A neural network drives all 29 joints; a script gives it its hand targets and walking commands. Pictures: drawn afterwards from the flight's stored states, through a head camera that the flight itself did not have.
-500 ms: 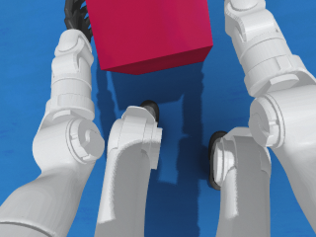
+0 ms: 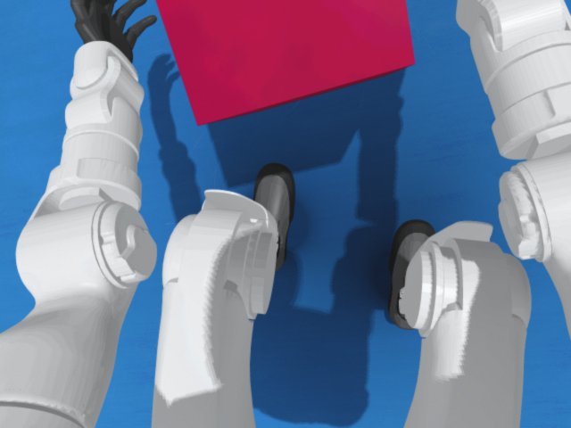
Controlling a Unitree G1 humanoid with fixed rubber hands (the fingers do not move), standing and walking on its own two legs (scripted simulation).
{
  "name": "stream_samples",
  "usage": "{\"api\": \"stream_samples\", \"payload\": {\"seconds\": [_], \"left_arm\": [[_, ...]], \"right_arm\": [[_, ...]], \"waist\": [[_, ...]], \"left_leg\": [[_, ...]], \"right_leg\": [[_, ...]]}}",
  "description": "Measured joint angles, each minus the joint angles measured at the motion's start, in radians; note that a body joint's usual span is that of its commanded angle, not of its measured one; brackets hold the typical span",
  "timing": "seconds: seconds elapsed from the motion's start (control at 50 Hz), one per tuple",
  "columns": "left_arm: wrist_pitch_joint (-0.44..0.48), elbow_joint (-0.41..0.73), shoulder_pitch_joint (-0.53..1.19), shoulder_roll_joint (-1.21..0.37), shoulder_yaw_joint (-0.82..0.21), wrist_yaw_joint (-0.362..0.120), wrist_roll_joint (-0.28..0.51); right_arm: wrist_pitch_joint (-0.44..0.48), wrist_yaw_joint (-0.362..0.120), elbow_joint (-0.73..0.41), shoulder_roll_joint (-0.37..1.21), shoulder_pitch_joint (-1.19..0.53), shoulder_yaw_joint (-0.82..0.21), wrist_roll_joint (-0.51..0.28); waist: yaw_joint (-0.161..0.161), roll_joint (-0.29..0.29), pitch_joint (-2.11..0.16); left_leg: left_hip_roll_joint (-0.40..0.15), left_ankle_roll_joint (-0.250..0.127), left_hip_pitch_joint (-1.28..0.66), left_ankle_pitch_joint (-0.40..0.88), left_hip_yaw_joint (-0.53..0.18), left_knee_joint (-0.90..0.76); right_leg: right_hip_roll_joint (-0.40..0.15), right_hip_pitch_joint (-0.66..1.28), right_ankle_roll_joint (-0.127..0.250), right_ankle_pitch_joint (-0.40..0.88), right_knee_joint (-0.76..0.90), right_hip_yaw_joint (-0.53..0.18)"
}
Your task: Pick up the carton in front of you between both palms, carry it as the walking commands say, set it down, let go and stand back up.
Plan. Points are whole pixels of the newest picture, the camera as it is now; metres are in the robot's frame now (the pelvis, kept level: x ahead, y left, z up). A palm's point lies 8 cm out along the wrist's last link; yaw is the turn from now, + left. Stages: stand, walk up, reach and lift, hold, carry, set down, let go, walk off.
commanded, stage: set down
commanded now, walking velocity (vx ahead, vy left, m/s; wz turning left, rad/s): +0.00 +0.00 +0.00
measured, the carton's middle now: (291, 10) +0.51 +0.12 -0.26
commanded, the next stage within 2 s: let go in 1.02 s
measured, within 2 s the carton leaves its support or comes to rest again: neither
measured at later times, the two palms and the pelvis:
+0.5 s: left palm out of the picture +0.45 +0.32 -0.03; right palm out of the picture +0.60 -0.03 -0.02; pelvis +0.01 +0.00 +0.08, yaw +1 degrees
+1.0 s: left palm out of the picture +0.45 +0.32 +0.12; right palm out of the picture +0.60 -0.04 +0.12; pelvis +0.04 +0.01 +0.21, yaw +1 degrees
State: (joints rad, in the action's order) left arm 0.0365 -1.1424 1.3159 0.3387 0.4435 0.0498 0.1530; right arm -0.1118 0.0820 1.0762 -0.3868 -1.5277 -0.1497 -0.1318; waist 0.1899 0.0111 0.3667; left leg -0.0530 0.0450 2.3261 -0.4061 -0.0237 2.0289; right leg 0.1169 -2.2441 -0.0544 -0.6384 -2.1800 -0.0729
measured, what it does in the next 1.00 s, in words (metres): rises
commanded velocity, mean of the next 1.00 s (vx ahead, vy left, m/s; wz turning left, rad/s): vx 0.00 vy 0.00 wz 0.00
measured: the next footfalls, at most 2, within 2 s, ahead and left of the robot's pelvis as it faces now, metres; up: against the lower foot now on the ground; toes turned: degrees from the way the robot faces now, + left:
none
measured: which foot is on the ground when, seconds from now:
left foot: down 0.00-1.00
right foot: down 0.00-1.00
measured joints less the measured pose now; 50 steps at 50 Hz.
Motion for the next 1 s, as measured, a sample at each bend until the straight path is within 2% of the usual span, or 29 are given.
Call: {"api": "stream_samples", "payload": {"seconds": [0.08,0.18,0.32,0.46,0.74,1.0], "left_arm": [[-0.022,0.086,-0.013,-0.012,-0.030,0.013,0.039],[-0.087,0.225,-0.055,-0.052,-0.073,0.044,0.049],[-0.151,0.275,-0.114,-0.100,-0.094,0.067,0.002],[-0.167,0.303,-0.172,-0.131,-0.060,0.053,-0.054],[-0.227,0.444,-0.314,-0.137,-0.026,0.004,-0.049],[-0.221,0.464,-0.402,-0.167,-0.011,-0.033,-0.099]], "right_arm": [[-0.020,0.012,-0.078,-0.002,0.020,0.011,0.006],[-0.069,0.024,-0.148,-0.007,0.063,0.057,0.024],[-0.096,0.000,-0.043,0.004,0.079,0.157,0.053],[-0.083,-0.021,0.017,0.032,0.093,0.223,0.109],[-0.152,-0.016,-0.186,0.065,0.253,0.211,0.137],[-0.134,-0.052,-0.173,0.103,0.340,0.282,0.189]], "waist": [[-0.001,-0.005,-0.006],[0.004,0.010,-0.044],[0.020,0.050,-0.173],[0.023,0.054,-0.287],[0.019,0.042,-0.403],[0.009,0.056,-0.474]], "left_leg": [[0.007,-0.013,-0.004,0.011,0.008,-0.004],[0.033,-0.014,-0.042,0.022,0.002,-0.038],[0.058,-0.006,-0.108,0.027,-0.015,-0.142],[0.062,-0.003,-0.149,0.031,-0.026,-0.239],[0.056,-0.007,-0.295,0.047,-0.021,-0.470],[0.056,-0.012,-0.522,0.105,-0.025,-0.749]], "right_leg": [[-0.014,0.014,-0.008,0.000,0.003,-0.004],[-0.040,0.066,-0.005,-0.006,0.036,0.005],[-0.056,0.142,0.007,-0.003,0.148,0.023],[-0.050,0.183,0.012,0.012,0.257,0.030],[-0.043,0.316,0.016,0.056,0.501,0.015],[-0.051,0.540,0.021,0.134,0.796,0.011]]}}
